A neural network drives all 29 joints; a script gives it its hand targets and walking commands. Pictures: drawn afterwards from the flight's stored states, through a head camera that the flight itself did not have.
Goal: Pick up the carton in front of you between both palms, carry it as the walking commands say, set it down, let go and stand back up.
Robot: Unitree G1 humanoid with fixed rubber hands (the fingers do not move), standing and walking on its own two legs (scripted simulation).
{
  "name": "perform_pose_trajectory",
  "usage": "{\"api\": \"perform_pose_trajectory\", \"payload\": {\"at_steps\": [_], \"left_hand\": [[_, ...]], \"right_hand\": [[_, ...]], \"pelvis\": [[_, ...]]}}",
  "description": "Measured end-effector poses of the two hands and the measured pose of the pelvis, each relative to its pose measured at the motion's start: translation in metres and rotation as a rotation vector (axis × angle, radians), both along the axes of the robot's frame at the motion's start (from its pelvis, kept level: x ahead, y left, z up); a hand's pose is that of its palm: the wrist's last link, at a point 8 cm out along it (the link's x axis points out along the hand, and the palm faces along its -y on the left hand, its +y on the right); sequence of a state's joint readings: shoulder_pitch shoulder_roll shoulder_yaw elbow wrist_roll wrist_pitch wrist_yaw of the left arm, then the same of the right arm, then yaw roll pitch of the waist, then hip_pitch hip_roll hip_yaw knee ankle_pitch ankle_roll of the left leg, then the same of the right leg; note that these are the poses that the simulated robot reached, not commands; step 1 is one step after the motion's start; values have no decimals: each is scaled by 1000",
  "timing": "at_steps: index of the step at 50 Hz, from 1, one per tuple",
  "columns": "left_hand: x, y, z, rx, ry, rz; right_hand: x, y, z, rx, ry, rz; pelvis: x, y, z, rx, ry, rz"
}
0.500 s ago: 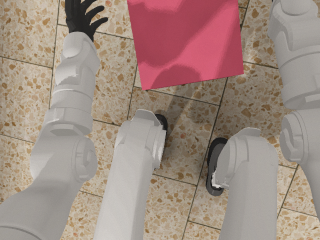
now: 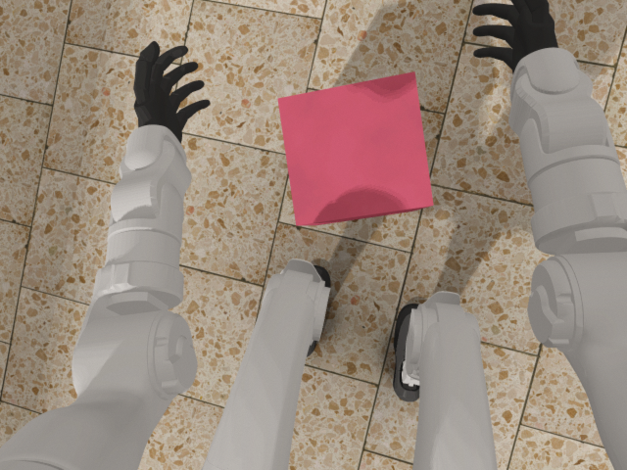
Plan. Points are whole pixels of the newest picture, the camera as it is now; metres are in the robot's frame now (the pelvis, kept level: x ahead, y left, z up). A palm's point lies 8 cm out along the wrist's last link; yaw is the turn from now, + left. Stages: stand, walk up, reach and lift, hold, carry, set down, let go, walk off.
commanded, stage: set down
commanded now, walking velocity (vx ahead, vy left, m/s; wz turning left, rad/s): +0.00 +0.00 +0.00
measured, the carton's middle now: (355, 163) +0.47 +0.06 -0.40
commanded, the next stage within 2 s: let go in 0.28 s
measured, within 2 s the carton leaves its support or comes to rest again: neither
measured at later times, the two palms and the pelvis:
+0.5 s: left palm (77, 113) +0.41 +0.26 +0.03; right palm out of the picture +0.51 -0.12 +0.03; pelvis +0.03 +0.01 +0.13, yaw -1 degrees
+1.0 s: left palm out of the picture +0.28 +0.26 +0.16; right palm out of the picture +0.36 -0.18 +0.14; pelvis +0.11 +0.02 +0.23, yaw +0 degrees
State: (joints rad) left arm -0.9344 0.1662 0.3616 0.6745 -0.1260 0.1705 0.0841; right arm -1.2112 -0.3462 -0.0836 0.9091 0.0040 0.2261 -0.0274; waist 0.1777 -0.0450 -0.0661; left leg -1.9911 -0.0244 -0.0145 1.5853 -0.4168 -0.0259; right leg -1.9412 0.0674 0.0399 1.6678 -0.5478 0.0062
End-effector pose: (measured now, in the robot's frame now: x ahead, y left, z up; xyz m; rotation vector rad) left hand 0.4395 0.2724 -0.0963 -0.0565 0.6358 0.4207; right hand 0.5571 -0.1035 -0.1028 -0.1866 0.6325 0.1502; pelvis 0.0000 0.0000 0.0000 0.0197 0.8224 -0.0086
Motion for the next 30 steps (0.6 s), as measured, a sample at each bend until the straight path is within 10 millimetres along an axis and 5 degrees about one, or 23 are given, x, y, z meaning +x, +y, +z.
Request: {"api": "perform_pose_trajectory", "payload": {"at_steps": [20,30], "left_hand": [[-8,-3,112,2,9,-57],[-55,-7,157,44,126,-268]], "right_hand": [[-11,-10,115,-15,18,-22],[-94,-33,154,-76,60,-169]], "pelvis": [[22,2,107,-13,-34,2],[46,14,163,-33,-164,-3]]}}
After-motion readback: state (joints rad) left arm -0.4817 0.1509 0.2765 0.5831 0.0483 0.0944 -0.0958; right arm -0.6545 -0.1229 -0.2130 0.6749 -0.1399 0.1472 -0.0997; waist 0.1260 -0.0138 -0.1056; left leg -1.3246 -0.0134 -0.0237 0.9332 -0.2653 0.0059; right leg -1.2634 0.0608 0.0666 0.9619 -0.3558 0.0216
